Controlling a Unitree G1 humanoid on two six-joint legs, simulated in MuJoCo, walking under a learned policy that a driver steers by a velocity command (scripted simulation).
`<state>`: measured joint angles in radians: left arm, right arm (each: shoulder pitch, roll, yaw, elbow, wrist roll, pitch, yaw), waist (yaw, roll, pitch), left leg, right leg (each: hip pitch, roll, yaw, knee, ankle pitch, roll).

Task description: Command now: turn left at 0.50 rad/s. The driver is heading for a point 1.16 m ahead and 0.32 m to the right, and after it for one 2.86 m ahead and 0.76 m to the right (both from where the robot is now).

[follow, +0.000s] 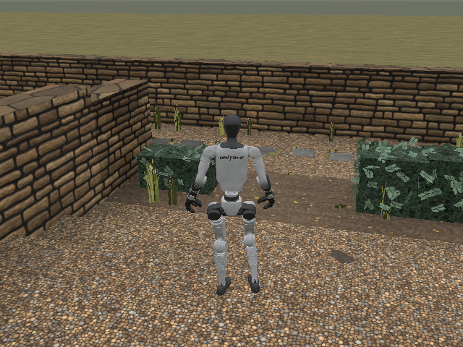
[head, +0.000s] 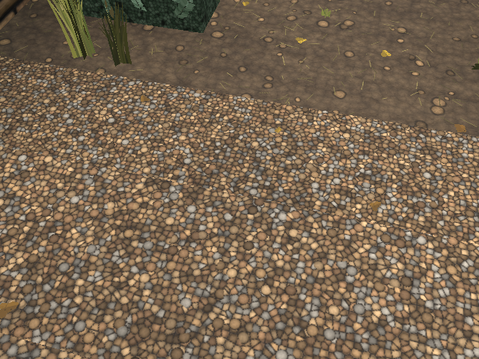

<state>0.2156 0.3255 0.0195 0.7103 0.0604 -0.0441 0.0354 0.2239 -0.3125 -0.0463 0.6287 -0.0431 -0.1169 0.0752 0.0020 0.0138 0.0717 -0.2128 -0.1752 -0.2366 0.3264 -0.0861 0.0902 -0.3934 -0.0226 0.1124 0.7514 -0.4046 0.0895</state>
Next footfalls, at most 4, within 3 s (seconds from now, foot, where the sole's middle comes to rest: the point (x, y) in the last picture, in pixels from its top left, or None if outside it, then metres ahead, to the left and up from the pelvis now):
0.24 right None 0.10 -0.15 -0.78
0.86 left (266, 331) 0.60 -0.04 -0.96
1.22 right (358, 262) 0.84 -0.37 -0.96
1.72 left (297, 188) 1.30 -0.21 -1.14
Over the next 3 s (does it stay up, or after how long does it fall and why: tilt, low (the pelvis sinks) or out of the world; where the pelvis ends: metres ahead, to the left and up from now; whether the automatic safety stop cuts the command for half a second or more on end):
stays up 2.33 -0.63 -0.38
